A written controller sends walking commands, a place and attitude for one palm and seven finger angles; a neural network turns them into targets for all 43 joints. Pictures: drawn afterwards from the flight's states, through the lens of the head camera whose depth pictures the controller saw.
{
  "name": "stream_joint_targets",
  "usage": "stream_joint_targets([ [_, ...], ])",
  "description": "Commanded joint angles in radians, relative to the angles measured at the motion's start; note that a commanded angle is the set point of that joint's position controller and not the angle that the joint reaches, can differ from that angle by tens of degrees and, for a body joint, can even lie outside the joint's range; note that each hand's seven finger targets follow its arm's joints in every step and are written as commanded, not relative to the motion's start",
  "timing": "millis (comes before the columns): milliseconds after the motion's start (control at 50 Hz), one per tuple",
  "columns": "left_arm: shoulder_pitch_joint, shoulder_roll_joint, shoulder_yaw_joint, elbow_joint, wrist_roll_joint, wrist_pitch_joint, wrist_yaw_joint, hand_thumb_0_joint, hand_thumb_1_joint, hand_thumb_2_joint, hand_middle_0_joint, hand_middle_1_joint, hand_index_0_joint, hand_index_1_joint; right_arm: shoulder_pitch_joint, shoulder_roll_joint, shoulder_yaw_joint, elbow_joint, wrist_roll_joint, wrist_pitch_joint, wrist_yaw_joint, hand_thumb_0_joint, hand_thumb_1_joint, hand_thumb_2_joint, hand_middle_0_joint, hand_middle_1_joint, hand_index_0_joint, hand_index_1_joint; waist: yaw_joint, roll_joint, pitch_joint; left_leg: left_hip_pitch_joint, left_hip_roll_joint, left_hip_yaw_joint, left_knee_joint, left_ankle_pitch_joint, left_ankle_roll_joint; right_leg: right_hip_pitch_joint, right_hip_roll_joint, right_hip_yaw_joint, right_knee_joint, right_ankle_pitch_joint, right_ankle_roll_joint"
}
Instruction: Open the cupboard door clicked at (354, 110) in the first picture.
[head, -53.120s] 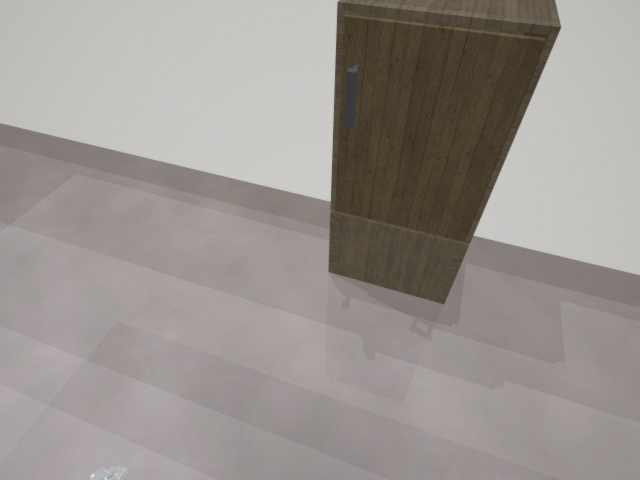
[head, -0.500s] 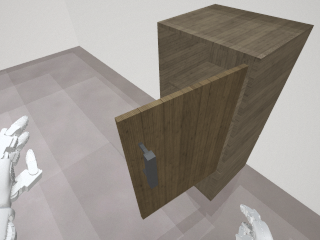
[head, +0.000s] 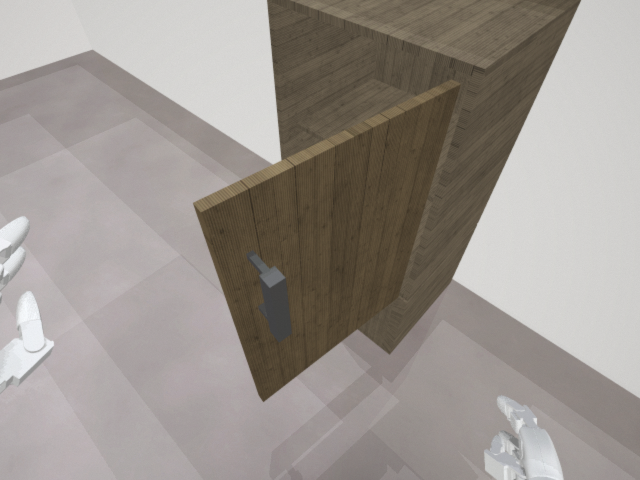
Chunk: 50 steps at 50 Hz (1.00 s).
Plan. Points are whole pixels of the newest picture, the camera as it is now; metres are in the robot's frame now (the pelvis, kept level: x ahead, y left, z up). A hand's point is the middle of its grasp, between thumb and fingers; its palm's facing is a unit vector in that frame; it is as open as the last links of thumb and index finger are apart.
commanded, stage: step back with the hand held close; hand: left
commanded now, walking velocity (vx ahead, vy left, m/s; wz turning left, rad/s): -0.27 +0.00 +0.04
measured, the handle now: (268, 297) +0.34 +0.09 +0.02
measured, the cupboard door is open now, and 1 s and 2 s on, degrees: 82 82 82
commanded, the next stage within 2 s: stop stepping back and stand still in 0.94 s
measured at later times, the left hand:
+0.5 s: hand out of the picture +0.11 +0.29 +0.15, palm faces +0.43 -0.77 -0.47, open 7.4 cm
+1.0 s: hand out of the picture +0.01 +0.28 +0.16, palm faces +0.36 -0.78 -0.50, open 7.4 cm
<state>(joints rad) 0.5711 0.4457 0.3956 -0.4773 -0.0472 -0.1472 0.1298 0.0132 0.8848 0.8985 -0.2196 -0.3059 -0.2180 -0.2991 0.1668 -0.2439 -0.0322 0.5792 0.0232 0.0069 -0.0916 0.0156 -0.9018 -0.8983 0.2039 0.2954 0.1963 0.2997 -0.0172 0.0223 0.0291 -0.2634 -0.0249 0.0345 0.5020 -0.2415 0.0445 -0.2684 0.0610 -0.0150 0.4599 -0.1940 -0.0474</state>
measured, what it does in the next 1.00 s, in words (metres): walks backwards: right foot, then left foot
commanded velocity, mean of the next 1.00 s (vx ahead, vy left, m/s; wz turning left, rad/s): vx -0.36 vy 0.00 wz -0.01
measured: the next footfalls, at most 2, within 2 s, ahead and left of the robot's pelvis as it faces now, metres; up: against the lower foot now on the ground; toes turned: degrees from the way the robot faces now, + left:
right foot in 0.28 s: -0.04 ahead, -0.09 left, +0.00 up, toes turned +7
left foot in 0.82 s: -0.10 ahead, +0.13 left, +0.00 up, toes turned +3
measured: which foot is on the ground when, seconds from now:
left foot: down 0.00-0.64, up 0.66-0.80, down 0.82-1.00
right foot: down 0.00-0.20, up 0.22-0.26, down 0.28-0.82, up 0.84-1.00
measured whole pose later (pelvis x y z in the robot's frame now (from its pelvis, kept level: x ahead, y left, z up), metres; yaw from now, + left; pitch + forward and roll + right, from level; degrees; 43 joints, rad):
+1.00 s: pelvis -0.19 +0.02 +0.00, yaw +1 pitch +2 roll -2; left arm 0.57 0.47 0.44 -0.61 -0.04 -0.18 0.14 0.02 0.89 0.90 -0.22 -0.31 -0.21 -0.30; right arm 0.15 -0.15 -0.01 0.63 -0.02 -0.14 -0.05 0.02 -0.90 -0.90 0.20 0.30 0.20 0.30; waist 0.01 -0.05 0.08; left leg -0.36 0.03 0.01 0.49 -0.16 0.02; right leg -0.43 0.07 0.02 0.91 -0.44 0.02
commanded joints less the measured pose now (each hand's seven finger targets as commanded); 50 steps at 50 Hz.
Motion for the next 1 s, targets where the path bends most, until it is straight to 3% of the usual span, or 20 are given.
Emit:
stream_joint_targets([
  [0,0.025,0.17,0.16,-0.195,0.001,-0.067,0.04,0.0,0.9,0.9,-0.2,-0.3,-0.2,-0.3,-0.083,-0.104,-0.029,-0.167,-0.003,-0.054,-0.004,0.0,-0.9,-0.9,0.2,0.3,0.2,0.3,0.021,-0.002,-0.162,-0.028,0.103,-0.133,-0.049,0.161,0.005,0.082,-0.164,0.168,-0.051,0.223,0.01],
  [100,0.004,0.159,0.152,-0.221,0.02,-0.082,0.045,0.0,0.9,0.9,-0.2,-0.3,-0.2,-0.3,-0.081,-0.121,-0.023,-0.183,-0.01,-0.068,-0.006,0.0,-0.9,-0.9,0.2,0.3,0.2,0.3,0.025,0.076,-0.096,-0.226,0.149,-0.197,-0.17,-0.135,0.044,0.131,-0.102,0.144,0.008,0.002,0.031],
  [220,-0.102,0.137,0.157,-0.244,0.07,-0.11,0.048,0.0,0.9,0.9,-0.2,-0.3,-0.2,-0.3,-0.053,-0.133,-0.029,-0.188,-0.031,-0.1,-0.014,0.0,-0.9,-0.9,0.2,0.3,0.2,0.3,0.03,0.158,-0.061,-0.544,0.265,-0.327,-0.359,-0.498,0.103,0.343,-0.009,0.067,0.311,-0.017,0.065],
  [260,-0.113,0.156,0.171,-0.226,0.073,-0.112,0.048,0.0,0.9,0.9,-0.2,-0.3,-0.2,-0.3,-0.047,-0.125,-0.033,-0.18,-0.038,-0.11,-0.015,0.0,-0.9,-0.9,0.2,0.3,0.2,0.3,0.027,0.102,-0.055,-0.525,0.278,-0.344,-0.346,-0.462,0.118,0.322,-0.003,0.081,0.335,-0.062,0.063],
  [360,-0.1,0.122,0.125,-0.214,0.04,-0.122,0.031,0.0,0.9,0.9,-0.2,-0.3,-0.2,-0.3,-0.051,-0.116,-0.029,-0.143,-0.032,-0.137,0.006,0.0,-0.9,-0.9,0.2,0.3,0.2,0.3,0.011,0.055,-0.065,-0.197,0.17,-0.241,-0.213,-0.187,0.039,0.095,-0.05,0.133,0.05,-0.002,0.017],
  [420,-0.124,0.13,0.109,-0.255,0.023,-0.129,0.031,0.0,0.9,0.9,-0.2,-0.3,-0.2,-0.3,-0.061,-0.11,-0.028,-0.125,-0.02,-0.148,0.012,0.0,-0.9,-0.9,0.2,0.3,0.2,0.3,0.018,0.037,-0.223,0.025,0.15,-0.184,-0.125,0.126,0.015,0.048,-0.063,0.142,0.042,0.127,0.025],
  [460,-0.061,0.175,0.159,-0.275,0.016,-0.126,0.031,0.0,0.9,0.9,-0.2,-0.3,-0.2,-0.3,-0.079,-0.113,-0.032,-0.133,-0.021,-0.152,0.014,0.0,-0.9,-0.9,0.2,0.3,0.2,0.3,0.035,0.063,-0.278,0.004,0.169,-0.201,-0.154,0.065,0.033,0.098,-0.039,0.119,0.079,0.056,0.033],
  [520,-0.029,0.189,0.197,-0.3,0.011,-0.124,0.024,0.0,0.9,0.9,-0.2,-0.3,-0.2,-0.3,-0.105,-0.112,-0.029,-0.161,-0.024,-0.143,0.021,0.0,-0.9,-0.9,0.2,0.3,0.2,0.3,0.039,0.114,-0.197,-0.236,0.182,-0.234,-0.251,-0.256,0.049,0.182,-0.014,0.117,0.112,-0.103,0.018],
  [580,-0.01,0.198,0.212,-0.28,0.011,-0.127,0.022,0.0,0.9,0.9,-0.2,-0.3,-0.2,-0.3,-0.098,-0.1,-0.03,-0.162,-0.026,-0.131,0.024,0.0,-0.9,-0.9,0.2,0.3,0.2,0.3,0.026,0.031,-0.113,-0.267,0.114,-0.17,-0.133,-0.33,0.012,0.05,-0.083,0.22,-0.036,-0.283,-0.025],
  [620,-0.019,0.202,0.199,-0.261,0.002,-0.137,0.031,0.0,0.9,0.9,-0.2,-0.3,-0.2,-0.3,-0.061,-0.086,-0.033,-0.129,-0.021,-0.126,0.03,0.0,-0.9,-0.9,0.2,0.3,0.2,0.3,0.013,-0.125,-0.111,-0.018,0.013,-0.082,0.233,-0.161,-0.056,-0.279,-0.268,0.402,-0.25,-0.379,-0.109],
  [660,-0.06,0.185,0.179,-0.227,0.01,-0.142,0.043,0.0,0.9,0.9,-0.2,-0.3,-0.2,-0.3,-0.05,-0.083,-0.042,-0.1,-0.026,-0.114,0.037,0.0,-0.9,-0.9,0.2,0.3,0.2,0.3,0.01,-0.182,-0.107,0.018,-0.002,-0.092,0.521,-0.156,-0.06,-0.352,-0.383,0.432,-0.272,-0.125,-0.158],
  [680,-0.053,0.182,0.176,-0.193,0.015,-0.132,0.044,0.0,0.9,0.9,-0.2,-0.3,-0.2,-0.3,-0.05,-0.069,-0.037,-0.098,-0.025,-0.106,0.035,0.0,-0.9,-0.9,0.2,0.3,0.2,0.3,0.005,-0.222,-0.113,-0.039,0.017,-0.096,0.535,-0.176,-0.052,-0.277,-0.372,0.359,-0.227,0.023,-0.143],
  [720,-0.083,0.176,0.162,-0.178,0.029,-0.116,0.042,0.0,0.9,0.9,-0.2,-0.3,-0.2,-0.3,-0.075,-0.057,-0.017,-0.112,-0.027,-0.099,0.024,0.0,-0.9,-0.9,0.2,0.3,0.2,0.3,0.008,-0.181,-0.049,-0.07,0.047,-0.081,0.298,-0.169,-0.051,-0.184,-0.281,0.242,-0.131,0.277,-0.079],
  [760,-0.124,0.167,0.124,-0.202,0.032,-0.114,0.042,0.0,0.9,0.9,-0.2,-0.3,-0.2,-0.3,-0.114,-0.082,-0.011,-0.088,-0.017,-0.1,-0.001,0.0,-0.9,-0.9,0.2,0.3,0.2,0.3,-0.012,0.024,0.002,-0.031,0.043,-0.063,-0.083,0.017,-0.055,-0.139,-0.181,0.144,0.024,0.326,-0.003],
  [780,-0.125,0.17,0.135,-0.233,0.031,-0.121,0.043,0.0,0.9,0.9,-0.2,-0.3,-0.2,-0.3,-0.119,-0.106,-0.016,-0.097,-0.022,-0.112,-0.012,0.0,-0.9,-0.9,0.2,0.3,0.2,0.3,0.013,0.219,-0.033,-0.1,0.164,-0.184,-0.211,0.259,-0.017,-0.054,-0.074,0.095,0.176,0.199,0.045],
  [800,-0.145,0.186,0.143,-0.3,0.041,-0.135,0.044,0.0,0.9,0.9,-0.2,-0.3,-0.2,-0.3,-0.096,-0.105,-0.027,-0.106,-0.032,-0.131,-0.011,0.0,-0.9,-0.9,0.2,0.3,0.2,0.3,0.029,0.337,-0.119,-0.098,0.316,-0.322,-0.193,0.555,0.042,-0.03,-0.033,0.07,0.323,-0.089,0.064],
  [840,-0.049,0.193,0.177,-0.27,0.024,-0.154,0.038,0.0,0.9,0.9,-0.2,-0.3,-0.2,-0.3,-0.033,-0.097,-0.051,-0.098,-0.029,-0.172,0.01,0.0,-0.9,-0.9,0.2,0.3,0.2,0.3,0.042,0.183,-0.24,0.092,0.352,-0.247,-0.1,0.777,0.103,-0.115,-0.003,0.088,0.457,-0.264,0.055],
  [860,0.011,0.238,0.228,-0.309,0.011,-0.15,0.031,0.0,0.9,0.9,-0.2,-0.3,-0.2,-0.3,-0.053,-0.098,-0.052,-0.095,-0.045,-0.188,0.012,0.0,-0.9,-0.9,0.2,0.3,0.2,0.3,0.049,0.238,-0.303,0.062,0.366,-0.287,-0.116,0.739,0.121,-0.1,-0.007,0.092,0.546,-0.312,0.064],
  [920,-0.039,0.175,0.161,-0.461,0.005,-0.137,0.029,0.0,0.9,0.9,-0.2,-0.3,-0.2,-0.3,-0.033,-0.094,-0.044,-0.089,-0.034,-0.21,0.034,0.0,-0.9,-0.9,0.2,0.3,0.2,0.3,0.027,0.171,-0.29,0.181,0.336,-0.223,-0.094,0.82,0.108,-0.151,-0.019,0.06,0.504,-0.254,0.072],
  [980,-0.007,0.169,0.162,-0.429,0.0,-0.107,0.035,0.0,0.9,0.9,-0.2,-0.3,-0.2,-0.3,-0.048,-0.09,-0.04,-0.072,-0.039,-0.218,0.035,0.0,-0.9,-0.9,0.2,0.3,0.2,0.3,0.018,0.198,-0.254,0.157,0.324,-0.199,-0.156,0.664,0.097,-0.121,-0.011,0.023,0.465,-0.279,0.08],
])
